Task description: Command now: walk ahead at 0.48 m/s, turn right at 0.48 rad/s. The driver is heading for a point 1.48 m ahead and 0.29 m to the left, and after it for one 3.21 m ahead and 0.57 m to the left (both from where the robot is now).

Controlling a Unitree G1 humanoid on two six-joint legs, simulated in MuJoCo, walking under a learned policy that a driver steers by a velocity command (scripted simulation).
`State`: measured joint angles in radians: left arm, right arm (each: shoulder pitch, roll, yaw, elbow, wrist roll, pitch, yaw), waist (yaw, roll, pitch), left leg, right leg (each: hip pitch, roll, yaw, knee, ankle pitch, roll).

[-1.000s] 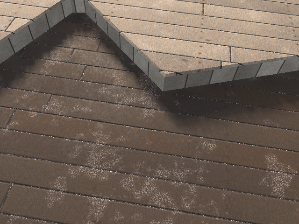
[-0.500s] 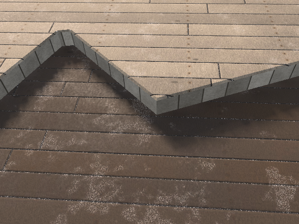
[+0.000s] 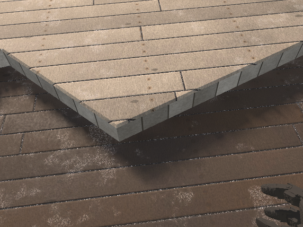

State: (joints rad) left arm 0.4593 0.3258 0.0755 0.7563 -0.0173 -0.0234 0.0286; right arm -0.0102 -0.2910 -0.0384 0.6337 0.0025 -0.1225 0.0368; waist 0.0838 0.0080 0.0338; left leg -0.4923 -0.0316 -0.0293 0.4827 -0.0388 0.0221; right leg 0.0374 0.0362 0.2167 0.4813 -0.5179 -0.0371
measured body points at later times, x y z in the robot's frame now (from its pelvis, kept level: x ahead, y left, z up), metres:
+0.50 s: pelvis +0.27 -0.03 +0.01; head +0.29 -0.04 +0.46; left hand +0.47 +0.23 -0.05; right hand +0.31 -0.32 -0.12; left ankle +0.14 +0.10 -0.67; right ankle +0.35 -0.13 -0.72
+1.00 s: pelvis +0.50 +0.06 +0.01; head +0.54 +0.09 +0.45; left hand +0.41 +0.32 -0.13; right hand +0.79 -0.09 -0.08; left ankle +0.54 +0.14 -0.72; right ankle +0.42 -0.12 -0.63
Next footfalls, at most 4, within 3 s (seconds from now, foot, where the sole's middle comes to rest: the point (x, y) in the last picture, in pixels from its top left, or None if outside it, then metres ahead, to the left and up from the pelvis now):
0.44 right None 0.39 -0.13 -0.75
0.90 left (139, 194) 0.57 0.16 -0.75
1.58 right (145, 94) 1.06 0.17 -0.63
2.10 left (128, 49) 1.40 0.30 -0.63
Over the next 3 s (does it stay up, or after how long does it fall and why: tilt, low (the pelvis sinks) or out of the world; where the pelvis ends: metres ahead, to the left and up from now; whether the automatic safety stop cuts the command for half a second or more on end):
stays up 1.36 0.24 0.15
